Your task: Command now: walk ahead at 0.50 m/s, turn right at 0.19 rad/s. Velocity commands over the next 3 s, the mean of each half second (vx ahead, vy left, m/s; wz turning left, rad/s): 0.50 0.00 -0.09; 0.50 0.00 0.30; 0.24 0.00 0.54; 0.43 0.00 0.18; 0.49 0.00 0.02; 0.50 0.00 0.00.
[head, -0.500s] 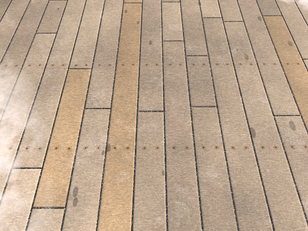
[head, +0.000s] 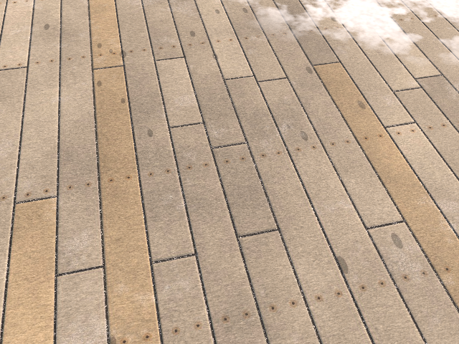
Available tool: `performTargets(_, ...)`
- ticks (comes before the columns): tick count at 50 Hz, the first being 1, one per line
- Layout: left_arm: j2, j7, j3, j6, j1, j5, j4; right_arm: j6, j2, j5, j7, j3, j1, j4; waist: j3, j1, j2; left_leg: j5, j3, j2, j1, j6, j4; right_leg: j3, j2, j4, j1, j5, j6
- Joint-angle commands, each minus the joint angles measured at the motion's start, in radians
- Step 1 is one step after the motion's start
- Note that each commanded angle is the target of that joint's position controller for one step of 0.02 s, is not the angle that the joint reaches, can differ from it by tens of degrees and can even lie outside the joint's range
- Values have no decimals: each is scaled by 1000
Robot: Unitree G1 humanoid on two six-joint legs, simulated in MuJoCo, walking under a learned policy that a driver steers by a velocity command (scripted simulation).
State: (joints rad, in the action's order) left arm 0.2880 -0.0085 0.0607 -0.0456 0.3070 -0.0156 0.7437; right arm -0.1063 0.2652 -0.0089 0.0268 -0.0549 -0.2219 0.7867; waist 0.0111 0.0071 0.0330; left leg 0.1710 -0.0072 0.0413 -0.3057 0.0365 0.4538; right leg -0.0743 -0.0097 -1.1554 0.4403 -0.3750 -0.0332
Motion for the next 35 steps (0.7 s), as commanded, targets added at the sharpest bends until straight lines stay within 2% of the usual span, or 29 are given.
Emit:
performTargets(1, 68, 4, 20, -21, -26, 0, -89, -8, 114, 2, -6, -22, -25, -34, -23, 2, -151, -17, 336, -267, 185, 186, -261, -17, 103, 77, 215, 56, 9)
performTargets(3, 48, 6, 10, -19, -81, 9, -110, -9, 136, 14, -10, -27, -42, -21, -2, 14, -134, -99, 273, -266, 174, 199, -292, 6, 114, 192, 233, 100, 27)
performTargets(4, 44, 6, 7, -22, -116, 17, -116, -8, 138, 19, -12, -29, -65, -13, 3, 29, -105, -172, 230, -248, 180, 188, -297, 20, 109, 246, 233, 144, 30)
performTargets(5, 24, 10, -1, -26, -138, 12, -127, -3, 170, 19, -14, -36, -61, -8, -3, 25, -129, -165, 215, -254, 182, 186, -300, 25, 112, 326, 223, 208, 33)
performTargets(6, 28, 10, 0, -25, -161, 15, -126, 0, 164, 20, -17, -34, -72, -4, -10, 37, -98, -160, 189, -238, 193, 176, -315, 28, 106, 359, 214, 275, 33)
performTargets(7, 16, 15, -7, -29, -186, 6, -135, 4, 186, 20, -18, -39, -76, 1, 2, 42, -132, -178, 171, -250, 170, 178, -313, 35, 105, 428, 184, 313, 36)
performTargets(8, 21, 21, -8, -31, -214, 5, -137, 6, 176, 27, -18, -35, -85, 6, 16, 54, -112, -203, 132, -230, 169, 168, -309, 49, 95, 480, 162, 344, 39)
performTargets(11, 34, 31, -5, -37, -304, -3, -164, 19, 187, 35, -18, -37, -153, 40, 32, 85, -111, -183, 130, -254, 208, 152, -290, 63, 69, 567, 130, 398, 32)
performTargets(14, 54, 43, 2, -42, -322, -4, -180, 34, 204, 39, -23, -42, -163, 58, 37, 63, -121, -236, 139, -294, 284, 129, -241, 63, 56, 628, 101, 322, -4)
performTargets(15, 70, 44, 9, -43, -288, -2, -173, 39, 211, 39, -25, -44, -154, 59, 18, 35, -123, -326, 127, -292, 300, 117, -197, 77, 40, 651, 42, 299, -20)
performTargets(16, 92, 40, 23, -43, -204, 3, -150, 43, 215, 42, -28, -44, -137, 59, -29, -19, -123, -466, 97, -270, 283, 97, -98, 99, 18, 683, -94, 305, -43)
performTargets(17, 140, 31, 48, -41, -60, 8, -106, 44, 188, 35, -30, -33, -138, 55, -124, -84, -97, -523, 51, -217, 221, 69, 80, 97, 22, 683, -306, 312, -73)
performTargets(18, 219, 19, 68, -35, 124, 20, -78, 40, 126, 4, -32, -7, -137, 23, -281, -148, 41, -234, 0, -152, 16, 26, 411, -140, 230, 655, -601, 337, -145)
performTargets(19, 270, 27, 74, -30, 142, 17, -62, 19, 39, 13, -26, 19, -251, 12, -371, -79, 292, 389, 28, 5, -338, -20, 704, -583, 405, 783, -834, 100, -287)
performTargets(20, 175, 29, 49, -30, 128, 7, -69, 5, 148, 34, -20, -6, -185, 21, -301, -114, 168, 402, 121, -50, -453, -9, 809, -609, 379, 843, -780, -46, -257)
performTargets(21, 143, 29, 35, -33, 64, 4, -73, -4, 180, 48, -15, -16, -98, -8, -172, -103, 119, 305, 101, -94, -496, 4, 809, -475, 347, 863, -662, -4, -223)
performTargets(22, 130, 32, 28, -36, 5, 14, -80, -5, 163, 36, -18, -13, -57, -13, -106, -74, 40, 213, 83, -136, -451, 3, 765, -375, 310, 881, -533, 139, -201)
performTargets(23, 113, 36, 23, -37, -40, 22, -82, -1, 154, 21, -19, -16, -43, -16, -62, -43, 27, 162, 76, -157, -422, -7, 720, -313, 280, 914, -436, 222, -213)
performTargets(24, 100, 37, 20, -42, -68, 28, -81, 7, 145, 22, -18, -17, -64, -10, -54, -12, 54, 129, 85, -178, -359, -14, 692, -266, 260, 941, -363, 283, -213)
performTargets(26, 87, 36, 19, -53, -74, 17, -65, 28, 111, 23, -18, -12, -82, 2, -43, 12, 56, 99, 74, -183, -319, -32, 639, -183, 230, 983, -305, 348, -215)
performTargets(27, 75, 35, 17, -57, -68, 15, -55, 40, 106, 16, -25, -15, -59, 2, -26, 11, 22, 56, 66, -181, -337, -32, 624, -138, 200, 999, -298, 360, -196)
performTargets(28, 123, 30, 28, -60, -62, 18, -44, 44, 89, 18, -23, -8, -46, -12, -17, 21, 61, 13, 72, -187, -362, -47, 573, -127, 239, 1015, -286, 391, -217)
performTargets(29, 127, 26, 32, -62, -55, 17, -34, 44, 88, 16, -21, -4, -13, -22, 2, 8, 34, -31, 79, -197, -385, -60, 514, -98, 242, 1027, -293, 412, -221)
performTargets(31, 126, 19, 32, -60, -30, 26, -12, 42, 86, 21, -16, -5, 47, -29, 14, -16, 5, -146, 77, -182, -384, -57, 408, -25, 218, 1042, -304, 401, -190)
performTargets(34, 136, 12, 32, -61, 1, 21, 14, 35, 72, 26, -2, 2, 133, -56, 37, -55, -1, -275, 58, -144, -360, -39, 254, 73, 204, 1050, -333, 436, -152)
performTargets(35, 149, 10, 35, -60, 17, 21, 27, 34, 62, 29, 1, 6, 162, -71, 42, -66, 9, -296, 50, -139, -355, -34, 223, 84, 219, 1053, -351, 422, -150)
